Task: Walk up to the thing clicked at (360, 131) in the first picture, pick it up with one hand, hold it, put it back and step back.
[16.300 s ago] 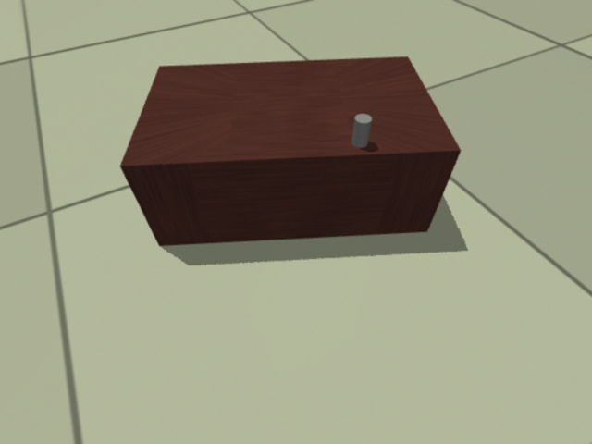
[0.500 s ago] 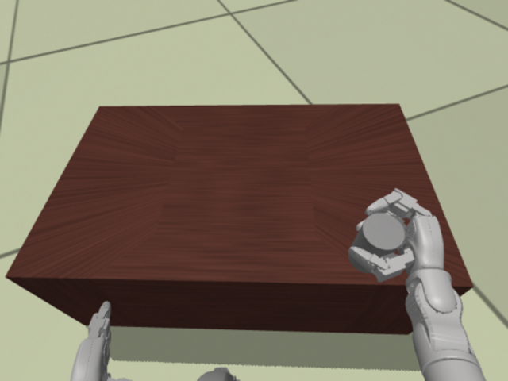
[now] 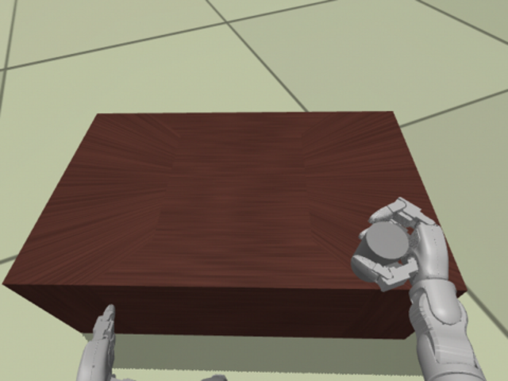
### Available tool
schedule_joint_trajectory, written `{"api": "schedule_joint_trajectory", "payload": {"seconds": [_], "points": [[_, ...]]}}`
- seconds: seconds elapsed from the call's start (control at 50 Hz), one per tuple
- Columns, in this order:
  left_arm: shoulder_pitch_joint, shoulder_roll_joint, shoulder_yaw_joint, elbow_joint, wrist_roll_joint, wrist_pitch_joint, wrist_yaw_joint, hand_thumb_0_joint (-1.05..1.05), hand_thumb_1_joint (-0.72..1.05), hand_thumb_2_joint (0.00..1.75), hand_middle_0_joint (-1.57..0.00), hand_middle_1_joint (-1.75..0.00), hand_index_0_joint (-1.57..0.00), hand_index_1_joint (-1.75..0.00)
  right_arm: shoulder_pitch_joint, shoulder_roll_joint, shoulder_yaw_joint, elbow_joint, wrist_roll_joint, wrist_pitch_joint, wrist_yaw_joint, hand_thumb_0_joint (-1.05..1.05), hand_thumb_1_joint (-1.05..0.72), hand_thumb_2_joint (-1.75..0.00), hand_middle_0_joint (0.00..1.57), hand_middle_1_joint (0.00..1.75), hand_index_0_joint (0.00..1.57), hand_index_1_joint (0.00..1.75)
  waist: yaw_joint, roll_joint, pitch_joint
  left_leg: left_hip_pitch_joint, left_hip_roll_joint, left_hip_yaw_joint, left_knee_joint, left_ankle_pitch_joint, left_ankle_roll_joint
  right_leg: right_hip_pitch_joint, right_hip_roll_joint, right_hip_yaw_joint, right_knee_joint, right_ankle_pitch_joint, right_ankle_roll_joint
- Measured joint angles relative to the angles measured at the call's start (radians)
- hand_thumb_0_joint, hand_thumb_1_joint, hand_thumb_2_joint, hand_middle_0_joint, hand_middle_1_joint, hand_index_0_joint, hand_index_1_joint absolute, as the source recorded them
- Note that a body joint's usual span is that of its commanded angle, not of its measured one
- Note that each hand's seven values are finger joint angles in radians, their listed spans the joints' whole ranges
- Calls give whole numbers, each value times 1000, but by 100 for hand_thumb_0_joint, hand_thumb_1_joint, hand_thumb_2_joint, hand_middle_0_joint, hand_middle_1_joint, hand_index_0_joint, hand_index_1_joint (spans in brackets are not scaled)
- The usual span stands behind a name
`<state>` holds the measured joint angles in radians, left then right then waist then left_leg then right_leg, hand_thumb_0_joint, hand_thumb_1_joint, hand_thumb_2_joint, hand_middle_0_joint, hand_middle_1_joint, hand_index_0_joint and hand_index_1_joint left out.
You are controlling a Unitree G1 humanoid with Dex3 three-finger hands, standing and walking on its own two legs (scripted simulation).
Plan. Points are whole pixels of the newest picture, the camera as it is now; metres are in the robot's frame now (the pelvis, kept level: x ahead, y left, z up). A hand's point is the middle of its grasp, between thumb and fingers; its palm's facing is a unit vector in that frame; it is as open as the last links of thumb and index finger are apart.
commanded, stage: hold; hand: right
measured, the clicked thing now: (376, 253) +0.31 -0.16 +0.03
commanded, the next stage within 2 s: crouch in 1.80 s
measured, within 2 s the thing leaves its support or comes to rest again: neither
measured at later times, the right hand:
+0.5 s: hand (382, 246) +0.31 -0.17 +0.05, palm faces +0.06 +1.00 +0.00, open 9.1 cm
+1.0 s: hand (381, 243) +0.32 -0.17 +0.05, palm faces +0.08 +1.00 +0.02, open 9.1 cm
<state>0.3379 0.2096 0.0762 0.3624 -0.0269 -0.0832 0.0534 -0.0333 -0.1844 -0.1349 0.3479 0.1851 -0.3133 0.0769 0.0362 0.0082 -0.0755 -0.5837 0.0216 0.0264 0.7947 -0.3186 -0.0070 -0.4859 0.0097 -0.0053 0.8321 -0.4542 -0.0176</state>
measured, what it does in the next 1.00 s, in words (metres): stands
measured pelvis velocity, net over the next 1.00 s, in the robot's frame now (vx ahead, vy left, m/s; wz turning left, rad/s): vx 0.01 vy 0.00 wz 0.00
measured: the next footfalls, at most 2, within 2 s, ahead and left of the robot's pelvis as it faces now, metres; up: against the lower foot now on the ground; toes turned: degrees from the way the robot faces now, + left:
none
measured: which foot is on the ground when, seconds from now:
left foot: down 0.00-1.00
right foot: down 0.00-1.00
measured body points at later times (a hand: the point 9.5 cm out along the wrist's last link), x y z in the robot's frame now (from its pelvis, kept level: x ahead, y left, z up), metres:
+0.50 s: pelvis +0.00 +0.00 +0.00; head +0.02 -0.01 +0.45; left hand +0.15 +0.25 -0.05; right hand +0.30 -0.22 +0.05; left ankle +0.05 +0.12 -0.70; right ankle -0.02 -0.11 -0.70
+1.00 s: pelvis +0.01 +0.00 +0.00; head +0.03 -0.01 +0.45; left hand +0.16 +0.25 -0.04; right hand +0.31 -0.22 +0.05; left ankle +0.05 +0.12 -0.70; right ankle -0.02 -0.11 -0.70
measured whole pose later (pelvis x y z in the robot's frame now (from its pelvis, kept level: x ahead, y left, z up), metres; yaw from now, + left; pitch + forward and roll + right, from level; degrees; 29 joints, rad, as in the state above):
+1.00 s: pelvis +0.01 +0.00 +0.00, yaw +0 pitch +7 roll +1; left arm 0.35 0.21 0.07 0.34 -0.03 -0.09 0.05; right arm -0.03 -0.18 -0.14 0.38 0.19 -0.33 0.08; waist 0.04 0.01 -0.08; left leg -0.58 0.02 0.02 0.79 -0.32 -0.01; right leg -0.48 0.01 -0.01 0.82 -0.46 -0.02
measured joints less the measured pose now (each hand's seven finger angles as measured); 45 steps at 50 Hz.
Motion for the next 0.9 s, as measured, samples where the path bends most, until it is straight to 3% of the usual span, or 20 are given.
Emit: {"api": "schedule_joint_trajectory", "payload": {"seconds": [0.24, 0.38, 0.58, 0.74, 0.9], "points": [[-1, 2, -1, 2, 3, 1, -2, -2, -51, 4, -5, -5, -6, -3, 3, 7, 12, 3, -7, -6, 4, -2, 42, -108, 81, 119, 88, 123, 6, -2, 3, -1, -1, -1, -2, 1, -1, -1, -1, -1, 0, -1, -1], [-1, 2, 8, 14, 0, 5, -3, -2, -51, 4, -5, -5, -6, -3, 9, -2, -12, -3, -3, -19, -10, -2, 42, -108, 81, 119, 88, 123, 0, 3, 2, 5, -2, -1, -3, 1, -1, 4, -1, -1, 1, -2, -2], [-8, -9, -13, 3, 1, -1, -5, -2, -52, 4, -5, -5, -6, -4, 3, 4, 15, 17, -7, -6, 8, -2, 42, -108, 82, 118, 88, 123, 3, -2, 3, -3, 1, -5, -7, 7, -5, -5, 2, -4, -1, 3, -4], [4, -7, -1, 18, 2, -8, -4, -1, -52, 4, -5, -5, -6, -4, 1, -9, -20, 7, -3, -31, -8, -2, 43, -108, 82, 118, 88, 123, -1, 7, 6, -7, 0, -2, 2, 1, -4, -9, 1, -2, 8, -3, -4], [-10, -4, -20, 3, 1, -3, -2, -2, -52, 4, -5, -5, -6, -4, -6, -5, 15, 16, -6, -17, 17, -2, 43, -108, 82, 118, 88, 123, 4, -2, 0, -9, 1, -3, -2, 0, -5, -12, 2, -2, 4, -3, -4]]}}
